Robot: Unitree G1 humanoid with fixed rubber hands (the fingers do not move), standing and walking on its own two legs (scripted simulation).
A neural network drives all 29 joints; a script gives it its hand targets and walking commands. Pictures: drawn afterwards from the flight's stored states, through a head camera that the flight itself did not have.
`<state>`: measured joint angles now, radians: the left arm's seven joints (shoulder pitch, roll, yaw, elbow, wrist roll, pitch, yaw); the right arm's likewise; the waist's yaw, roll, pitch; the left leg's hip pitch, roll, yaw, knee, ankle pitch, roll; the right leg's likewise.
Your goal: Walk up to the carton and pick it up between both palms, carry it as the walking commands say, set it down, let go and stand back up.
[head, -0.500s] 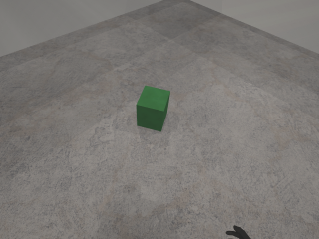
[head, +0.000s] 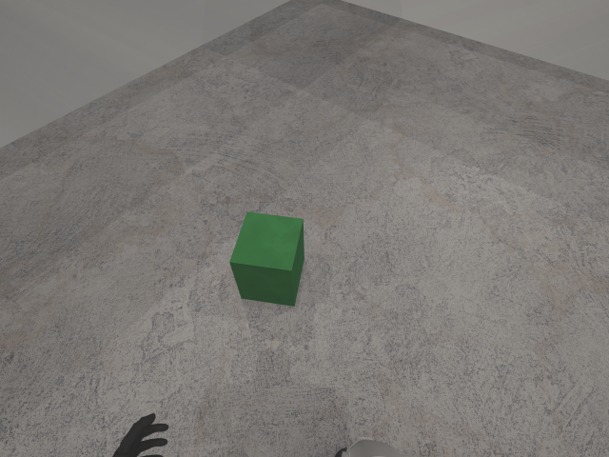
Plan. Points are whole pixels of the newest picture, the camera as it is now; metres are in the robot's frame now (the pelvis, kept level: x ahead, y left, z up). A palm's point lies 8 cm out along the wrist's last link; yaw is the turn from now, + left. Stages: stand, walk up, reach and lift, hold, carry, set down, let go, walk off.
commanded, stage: walk up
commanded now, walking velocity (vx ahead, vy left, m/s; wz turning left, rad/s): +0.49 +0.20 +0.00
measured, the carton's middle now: (271, 260) +0.80 +0.07 -0.63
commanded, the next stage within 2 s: none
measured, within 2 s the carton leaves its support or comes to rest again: neither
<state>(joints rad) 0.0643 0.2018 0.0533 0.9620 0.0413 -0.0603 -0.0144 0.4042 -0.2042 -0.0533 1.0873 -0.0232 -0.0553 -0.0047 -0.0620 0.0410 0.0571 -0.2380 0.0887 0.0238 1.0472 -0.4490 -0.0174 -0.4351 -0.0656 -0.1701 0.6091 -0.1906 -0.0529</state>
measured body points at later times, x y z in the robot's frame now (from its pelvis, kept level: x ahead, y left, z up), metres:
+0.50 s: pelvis +0.21 +0.07 +0.00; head +0.24 +0.09 +0.45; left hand +0.15 +0.31 -0.15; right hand +0.33 -0.16 -0.13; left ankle +0.28 +0.18 -0.72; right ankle +0.09 -0.08 -0.68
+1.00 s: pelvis +0.30 +0.03 +0.02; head +0.31 +0.00 +0.47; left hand +0.39 +0.26 -0.12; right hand +0.28 -0.20 -0.15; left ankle +0.29 +0.18 -0.72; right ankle +0.34 -0.08 -0.72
